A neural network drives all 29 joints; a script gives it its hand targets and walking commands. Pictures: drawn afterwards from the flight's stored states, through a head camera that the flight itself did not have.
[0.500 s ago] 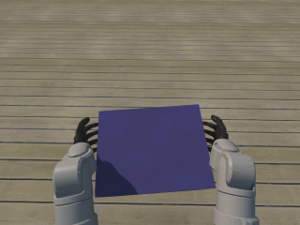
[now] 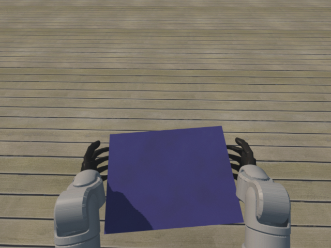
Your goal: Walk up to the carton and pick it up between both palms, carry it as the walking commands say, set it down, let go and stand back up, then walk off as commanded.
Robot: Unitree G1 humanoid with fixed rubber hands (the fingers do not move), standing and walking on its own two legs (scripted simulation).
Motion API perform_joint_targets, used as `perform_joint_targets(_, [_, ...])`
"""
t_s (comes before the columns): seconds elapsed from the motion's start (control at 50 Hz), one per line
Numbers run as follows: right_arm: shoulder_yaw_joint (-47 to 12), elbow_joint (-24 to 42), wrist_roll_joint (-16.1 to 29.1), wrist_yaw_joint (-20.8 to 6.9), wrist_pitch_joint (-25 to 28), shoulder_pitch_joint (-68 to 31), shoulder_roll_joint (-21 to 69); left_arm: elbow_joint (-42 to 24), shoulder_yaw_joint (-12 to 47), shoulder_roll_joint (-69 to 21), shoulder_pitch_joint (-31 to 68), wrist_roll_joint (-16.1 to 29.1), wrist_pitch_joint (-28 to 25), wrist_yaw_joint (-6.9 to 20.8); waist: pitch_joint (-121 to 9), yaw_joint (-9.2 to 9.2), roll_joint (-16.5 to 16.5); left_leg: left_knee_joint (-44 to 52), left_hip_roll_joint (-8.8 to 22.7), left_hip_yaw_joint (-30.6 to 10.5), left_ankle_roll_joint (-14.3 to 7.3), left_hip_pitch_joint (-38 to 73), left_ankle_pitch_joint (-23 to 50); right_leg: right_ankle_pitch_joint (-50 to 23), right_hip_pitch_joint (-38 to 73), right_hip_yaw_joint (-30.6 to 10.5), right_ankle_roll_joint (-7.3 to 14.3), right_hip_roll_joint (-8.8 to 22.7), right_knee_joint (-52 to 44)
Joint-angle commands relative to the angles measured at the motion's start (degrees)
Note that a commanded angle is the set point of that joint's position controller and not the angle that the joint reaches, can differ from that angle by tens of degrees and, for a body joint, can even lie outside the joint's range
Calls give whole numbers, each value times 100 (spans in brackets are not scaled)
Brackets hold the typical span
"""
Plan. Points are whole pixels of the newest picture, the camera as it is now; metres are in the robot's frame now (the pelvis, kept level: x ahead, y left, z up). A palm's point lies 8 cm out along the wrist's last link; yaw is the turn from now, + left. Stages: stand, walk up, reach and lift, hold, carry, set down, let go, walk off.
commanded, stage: carry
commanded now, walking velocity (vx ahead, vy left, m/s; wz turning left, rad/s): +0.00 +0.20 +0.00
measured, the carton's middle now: (169, 183) +0.28 +0.00 +0.02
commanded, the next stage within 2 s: none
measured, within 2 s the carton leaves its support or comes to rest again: neither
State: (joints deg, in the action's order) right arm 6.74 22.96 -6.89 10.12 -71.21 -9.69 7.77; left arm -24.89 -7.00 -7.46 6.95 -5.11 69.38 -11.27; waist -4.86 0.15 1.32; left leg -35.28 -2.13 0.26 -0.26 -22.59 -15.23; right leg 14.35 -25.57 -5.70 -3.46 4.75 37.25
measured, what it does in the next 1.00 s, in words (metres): steps on the spot: right foot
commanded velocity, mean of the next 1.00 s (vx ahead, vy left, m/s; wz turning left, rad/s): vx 0.00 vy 0.11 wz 0.00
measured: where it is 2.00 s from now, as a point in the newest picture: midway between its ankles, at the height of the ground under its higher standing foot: outside the picture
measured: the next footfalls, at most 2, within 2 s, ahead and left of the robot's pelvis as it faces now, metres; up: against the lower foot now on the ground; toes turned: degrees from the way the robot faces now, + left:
right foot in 0.80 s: +0.04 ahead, -0.15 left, +0.00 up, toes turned +2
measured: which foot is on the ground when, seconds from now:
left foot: down 0.00-1.00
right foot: down 0.00-0.64, up 0.66-0.78, down 0.80-1.00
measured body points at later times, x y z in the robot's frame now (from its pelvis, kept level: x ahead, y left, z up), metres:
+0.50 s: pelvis -0.01 +0.01 +0.00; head -0.03 +0.01 +0.45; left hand +0.25 +0.18 +0.09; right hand +0.26 -0.15 +0.09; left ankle +0.02 +0.13 -0.72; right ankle +0.03 -0.16 -0.72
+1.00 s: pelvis -0.03 +0.00 +0.00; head -0.04 +0.00 +0.45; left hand +0.24 +0.17 +0.10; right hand +0.24 -0.17 +0.09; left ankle +0.02 +0.13 -0.72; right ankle +0.00 -0.16 -0.72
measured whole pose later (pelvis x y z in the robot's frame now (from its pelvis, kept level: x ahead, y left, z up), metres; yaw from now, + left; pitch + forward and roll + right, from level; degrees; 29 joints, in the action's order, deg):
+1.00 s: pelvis -0.03 +0.00 +0.00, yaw -1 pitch +3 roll +1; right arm 6.1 22.8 -6.9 9.7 -70.4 -8.2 7.6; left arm -25.0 -6.8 -7.4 5.9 -5.7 69.6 -10.5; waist -5.5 0.0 -0.1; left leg -35.1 0.5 1.1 0.1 -24.3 -13.8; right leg 16.6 -22.8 -4.7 -3.7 2.4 36.3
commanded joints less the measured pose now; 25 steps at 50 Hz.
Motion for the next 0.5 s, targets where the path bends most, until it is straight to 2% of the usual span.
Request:
perform_joint_targets(0.0, [-3802,374,2088,-1396,74,-1947,5105,-379,3914,-4942,2371,2057,119,1572,-1360,-115,859,-40,164,343,-177,318,-1154,-408,393,-891,650,992,-1063])
perform_joint_targets(0.02, [-3787,326,2097,-1421,56,-2165,5199,-479,3998,-5073,2618,2090,98,1545,-1235,-119,984,148,138,273,-141,623,-1247,195,-8,-975,648,977,-1189])
perform_joint_targets(0.04, [-3842,317,2137,-1454,58,-2305,5262,-343,3965,-5153,2620,2067,122,1593,-1080,-117,760,554,298,107,-163,927,-1261,394,-342,-663,615,731,-1046])
perform_joint_targets(0.06, [-3797,241,2145,-1495,95,-2100,5317,-669,4126,-5122,2764,2159,66,1600,-1236,-103,137,787,604,-103,-250,1266,-1143,390,-484,-76,474,395,-639])
perform_joint_targets(0.08, [-3705,271,2098,-1489,144,-2173,5271,-673,4202,-5239,2942,2177,81,1611,-1356,-64,-771,1098,1324,-894,-482,1184,-427,327,-604,527,349,-28,151])
perform_joint_targets(0.1, [-3711,157,2133,-1490,143,-1990,5298,-709,4177,-5198,2967,2192,77,1606,-1359,-80,-1215,1469,1723,-1235,-749,945,-416,956,-565,865,328,-173,788])
perform_joint_targets(0.12, [-3819,517,2223,-1499,204,-2366,5215,-578,4164,-5213,2757,2119,52,1627,-1414,-95,-1167,1421,1704,-992,-952,708,-328,1025,-246,815,375,-123,1077])
perform_joint_targets(0.14, [-3803,292,2111,-1460,150,-2232,5318,-433,4129,-5284,2883,2187,94,1647,-1099,-106,-765,1417,1545,-749,-983,123,-576,995,70,845,422,-91,1021])
perform_joint_targets(0.16, [-3686,90,1992,-1441,108,-1983,5111,-231,4022,-5121,2663,2111,134,1651,-972,-154,-1020,1263,1320,-504,-903,108,-423,712,169,731,445,-29,825])
perform_joint_targets(0.18, [-3684,283,2025,-1433,153,-1989,5087,-224,4158,-5262,2575,2202,121,1651,-1288,-180,-1110,1044,1156,-343,-814,374,-291,548,106,722,435,-46,386])
perform_joint_targets(0.2, [-3827,375,2145,-1455,179,-2107,5347,-647,4167,-5326,2799,2249,57,1640,-1498,-213,-851,418,931,-67,-648,698,558,-118,481,530,457,125,-640])
perform_joint_targets(0.22, [-3860,175,2155,-1444,146,-1993,5319,-357,3959,-5126,2537,2105,68,1626,-1667,-196,-125,-301,692,151,-423,508,808,-967,915,-69,445,540,-954])
perform_joint_targets(0.24, [-3933,377,2153,-1451,145,-1981,5282,-400,3910,-5023,2443,2137,36,1658,-1642,-132,1235,-661,200,275,-131,-135,-412,-1222,1049,-1310,623,1290,-1250])
perform_joint_targets(0.26, [-3938,611,2122,-1444,193,-2156,5264,-488,4022,-5272,2539,2217,-4,1685,-1411,-108,1743,-790,49,358,-4,-57,-1338,-998,668,-1650,819,1479,-1500])
perform_joint_targets(0.28, [-4030,787,2193,-1439,197,-2465,5214,-390,3951,-5297,2410,2156,3,1710,-1111,-96,1651,-730,102,349,17,-10,-1388,-1004,425,-1623,849,1484,-1559])
perform_joint_targets(0.3, [-4024,609,2181,-1465,170,-2403,5258,-534,3970,-5252,2588,2141,3,1679,-1157,-71,1323,22,164,294,-100,460,-1247,-812,257,-1199,765,1278,-1401])
perform_joint_targets(0.32, [-4071,509,2240,-1472,160,-2261,5312,-563,3908,-5124,2499,2077,-3,1645,-1171,-57,877,346,189,263,-108,1028,-915,-409,-150,-717,588,948,-1130])
perform_joint_targets(0.34, [-3972,401,2239,-1488,155,-2336,5356,-586,3989,-5148,2637,2096,34,1645,-1025,-48,130,746,385,-43,-171,1311,-788,-111,-601,-418,473,588,-838])
perform_joint_targets(0.36, [-3896,307,2189,-1466,169,-1989,5281,-542,4075,-5200,2484,2144,56,1623,-1564,-6,-749,1068,1070,-810,-360,1615,-170,98,-590,289,327,132,-5])
perform_joint_targets(0.38, [-3892,377,2193,-1466,195,-2051,5296,-725,4116,-5222,2766,2167,32,1616,-1482,-66,-1058,1138,1685,-1281,-669,1492,977,662,-641,747,247,-93,558])
perform_joint_targets(0.4, [-3899,447,2174,-1463,170,-1942,5124,-458,4045,-5129,2313,2123,79,1655,-1624,-93,-954,1098,1775,-1201,-912,1198,1212,1074,-295,693,299,-33,759])
perform_joint_targets(0.42, [-4020,593,2232,-1443,199,-2248,5281,-337,3981,-5256,2226,2090,58,1664,-1612,-165,-627,725,1477,-554,-918,992,1603,709,179,839,347,-10,367])
perform_joint_targets(0.44, [-4005,497,2229,-1450,186,-2378,5359,-416,4019,-5306,2589,2177,42,1681,-1310,-172,-697,630,1126,-256,-644,732,1080,58,211,694,373,73,-109])
perform_joint_targets(0.46, [-3934,480,2176,-1437,187,-2167,5310,-555,4105,-5229,2614,2217,25,1662,-1458,-155,-502,378,927,-89,-555,701,1000,-847,388,475,371,236,-144])
perform_joint_targets(0.48, [-3968,395,2158,-1443,168,-1912,5356,-555,4075,-5162,2487,2219,42,1689,-1416,-125,-76,54,690,87,-429,492,332,-1322,479,68,405,467,-407])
